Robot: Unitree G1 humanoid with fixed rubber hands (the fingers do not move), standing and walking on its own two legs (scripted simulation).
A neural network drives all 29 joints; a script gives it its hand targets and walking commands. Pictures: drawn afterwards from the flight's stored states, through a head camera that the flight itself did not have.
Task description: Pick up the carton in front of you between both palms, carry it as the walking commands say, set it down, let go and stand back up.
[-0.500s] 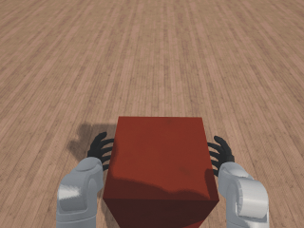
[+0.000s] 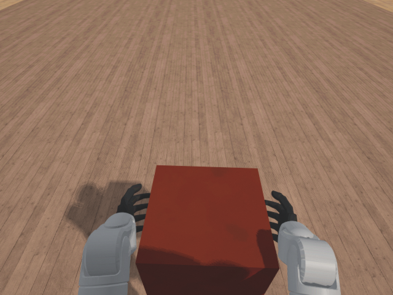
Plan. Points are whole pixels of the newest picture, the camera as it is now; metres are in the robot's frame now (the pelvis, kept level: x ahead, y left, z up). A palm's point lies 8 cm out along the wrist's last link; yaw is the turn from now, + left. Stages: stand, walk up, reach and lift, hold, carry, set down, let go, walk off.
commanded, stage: carry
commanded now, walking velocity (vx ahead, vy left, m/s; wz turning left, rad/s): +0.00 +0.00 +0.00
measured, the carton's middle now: (204, 242) +0.27 +0.00 -0.01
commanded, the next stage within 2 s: hold in 1.24 s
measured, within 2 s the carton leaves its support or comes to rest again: neither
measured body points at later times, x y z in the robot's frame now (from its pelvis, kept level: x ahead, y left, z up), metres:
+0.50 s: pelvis -0.04 +0.00 +0.00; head -0.07 +0.00 +0.45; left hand +0.25 +0.15 +0.03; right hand +0.25 -0.15 +0.03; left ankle +0.00 +0.10 -0.73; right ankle -0.10 -0.11 -0.73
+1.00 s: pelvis -0.06 -0.01 +0.00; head -0.09 -0.01 +0.45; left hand +0.23 +0.14 +0.03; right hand +0.23 -0.16 +0.03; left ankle +0.00 +0.10 -0.73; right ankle -0.10 -0.11 -0.73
